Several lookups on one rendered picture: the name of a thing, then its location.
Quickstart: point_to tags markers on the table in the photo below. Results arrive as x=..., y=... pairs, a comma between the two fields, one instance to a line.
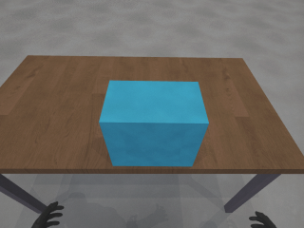
x=51, y=105

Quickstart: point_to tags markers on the right robot hand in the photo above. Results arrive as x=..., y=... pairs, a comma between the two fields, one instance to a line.
x=263, y=219

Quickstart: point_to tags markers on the left robot hand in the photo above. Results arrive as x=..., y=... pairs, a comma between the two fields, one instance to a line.
x=42, y=221

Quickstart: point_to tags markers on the carton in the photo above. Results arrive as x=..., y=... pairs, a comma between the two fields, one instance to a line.
x=153, y=123

